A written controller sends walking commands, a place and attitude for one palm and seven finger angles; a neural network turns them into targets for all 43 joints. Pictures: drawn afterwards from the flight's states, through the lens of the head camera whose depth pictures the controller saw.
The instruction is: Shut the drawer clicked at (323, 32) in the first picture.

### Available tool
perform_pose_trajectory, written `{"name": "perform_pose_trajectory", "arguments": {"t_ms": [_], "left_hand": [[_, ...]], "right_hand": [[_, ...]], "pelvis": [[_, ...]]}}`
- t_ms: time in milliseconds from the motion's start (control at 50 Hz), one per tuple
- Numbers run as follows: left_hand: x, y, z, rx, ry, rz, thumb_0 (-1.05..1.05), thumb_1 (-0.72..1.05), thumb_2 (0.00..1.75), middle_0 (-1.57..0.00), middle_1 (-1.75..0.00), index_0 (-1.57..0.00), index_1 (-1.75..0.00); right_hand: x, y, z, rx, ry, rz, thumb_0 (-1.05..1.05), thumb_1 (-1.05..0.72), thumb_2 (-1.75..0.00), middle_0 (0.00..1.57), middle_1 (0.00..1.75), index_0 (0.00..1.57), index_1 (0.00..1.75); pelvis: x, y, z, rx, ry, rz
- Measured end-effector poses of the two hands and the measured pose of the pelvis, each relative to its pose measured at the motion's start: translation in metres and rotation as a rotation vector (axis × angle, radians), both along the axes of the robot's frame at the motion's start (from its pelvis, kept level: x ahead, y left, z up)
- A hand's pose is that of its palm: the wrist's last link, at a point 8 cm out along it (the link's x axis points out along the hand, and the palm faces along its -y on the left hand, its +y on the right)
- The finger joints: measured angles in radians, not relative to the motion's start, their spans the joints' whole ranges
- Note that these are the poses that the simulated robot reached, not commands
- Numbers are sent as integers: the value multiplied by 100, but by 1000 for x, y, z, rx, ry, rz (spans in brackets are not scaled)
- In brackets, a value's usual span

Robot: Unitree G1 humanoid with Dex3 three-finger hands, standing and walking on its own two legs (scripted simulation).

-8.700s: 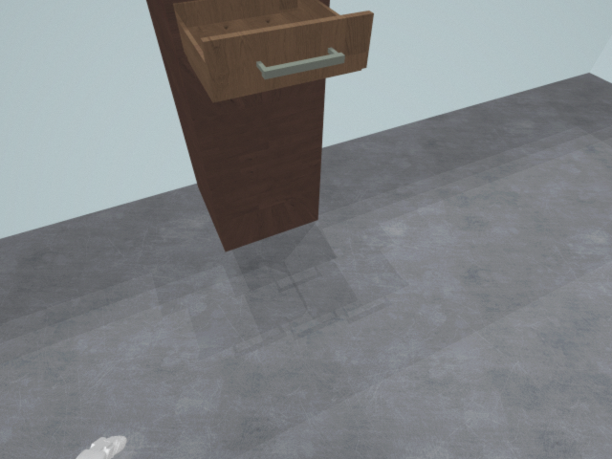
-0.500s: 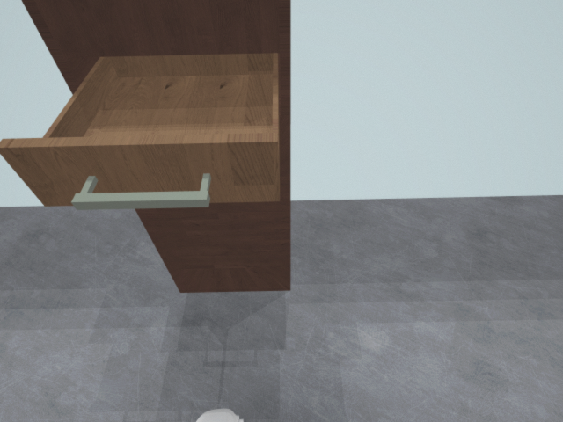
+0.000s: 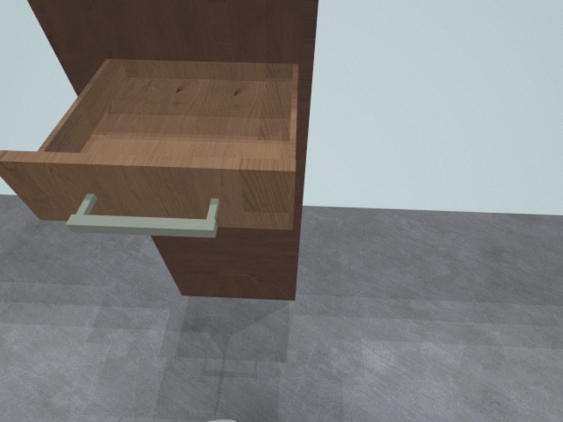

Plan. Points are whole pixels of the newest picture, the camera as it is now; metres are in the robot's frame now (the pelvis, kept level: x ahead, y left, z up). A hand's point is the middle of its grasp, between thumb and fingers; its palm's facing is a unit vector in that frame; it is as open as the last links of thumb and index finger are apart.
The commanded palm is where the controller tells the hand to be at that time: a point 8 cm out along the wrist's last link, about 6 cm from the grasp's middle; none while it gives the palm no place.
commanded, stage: come to a stop and stand still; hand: left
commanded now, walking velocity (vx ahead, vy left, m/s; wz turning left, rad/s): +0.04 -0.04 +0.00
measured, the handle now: (147, 214) +0.34 +0.22 +0.12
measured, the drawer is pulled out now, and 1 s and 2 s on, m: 0.25 0.25 0.25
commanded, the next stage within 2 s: look again from close up in 1.48 s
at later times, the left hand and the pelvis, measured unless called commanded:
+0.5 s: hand out of the picture -0.03 +0.15 -0.15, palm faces +0.12 -0.96 -0.24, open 7.3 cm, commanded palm none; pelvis -0.02 -0.03 +0.01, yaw +2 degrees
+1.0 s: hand out of the picture -0.06 +0.19 -0.17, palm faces +0.09 -0.99 -0.15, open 7.4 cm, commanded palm none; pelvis -0.04 +0.03 +0.01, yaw +1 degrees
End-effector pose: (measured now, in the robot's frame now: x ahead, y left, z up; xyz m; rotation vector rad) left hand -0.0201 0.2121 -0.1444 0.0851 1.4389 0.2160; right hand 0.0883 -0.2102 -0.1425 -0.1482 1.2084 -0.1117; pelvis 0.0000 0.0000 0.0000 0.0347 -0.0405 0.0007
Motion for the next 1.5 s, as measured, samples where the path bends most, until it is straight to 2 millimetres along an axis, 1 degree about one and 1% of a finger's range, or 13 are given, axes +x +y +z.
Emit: {"name": "perform_pose_trajectory", "arguments": {"t_ms": [100,220,320,380,460,540,620,680,780,1000,1160,1300,1500], "left_hand": [[-2,6,11,75,-31,-26,0,91,90,-20,-30,-20,-30],[-1,-2,22,92,-58,-28,0,91,90,-20,-30,-19,-30],[6,-17,25,65,-86,-23,0,91,90,-20,-30,-20,-30],[1,-18,27,72,-78,-8,1,93,90,-20,-30,-20,-30],[-14,-17,27,67,-55,10,1,93,90,-20,-30,-20,-30],[-30,-14,24,49,-24,20,1,92,90,-20,-30,-20,-30],[-42,-10,13,21,-6,31,1,91,90,-20,-30,-20,-30],[-45,-7,6,-5,-5,34,1,91,90,-20,-30,-20,-30],[-46,-4,2,-46,-15,25,1,91,90,-20,-30,-20,-30],[-52,24,4,-43,4,-4,1,91,90,-20,-30,-20,-30],[-58,39,7,-28,36,-12,0,91,90,-20,-30,-19,-30],[-55,42,7,-31,46,-19,0,91,90,-20,-30,-19,-30],[-38,39,5,-43,19,-31,0,91,90,-20,-30,-19,-30]], "right_hand": [[-27,-21,-12,18,44,-26,-1,-93,-89,20,29,20,30],[-67,-40,-6,27,134,-46,0,-92,-89,20,29,20,30],[-101,-46,-5,23,221,-46,0,-92,-89,20,29,20,30],[-116,-44,-5,24,271,-38,0,-92,-90,19,29,20,30],[-124,-37,-5,28,295,-27,0,-92,-90,19,29,20,30],[-121,-27,-5,35,267,-19,0,-91,-90,19,29,20,30],[-119,-14,-7,30,221,-14,0,-91,-90,20,29,20,30],[-123,-2,-3,21,215,-11,0,-92,-89,20,29,20,30],[-141,13,5,9,230,-25,1,-92,-89,20,29,20,30],[-176,49,7,28,286,-70,0,-91,-89,20,29,20,30],[-179,66,6,46,298,-80,0,-91,-89,20,29,20,30],[-163,69,5,41,265,-82,0,-91,-89,20,29,20,30],[-139,64,5,21,216,-77,0,-91,-89,20,29,20,30]], "pelvis": [[-12,-13,-2,-1,1,5],[-12,-28,8,6,17,9],[-12,-32,12,3,34,24],[-14,-32,13,5,39,31],[-19,-29,14,11,37,36],[-26,-23,13,5,30,37],[-30,-13,8,-29,25,43],[-33,-7,7,-37,18,41],[-36,5,11,-36,12,27],[-39,33,12,-32,8,12],[-37,46,12,-29,15,8],[-32,52,12,-30,16,1],[-24,54,12,-31,13,-3]]}}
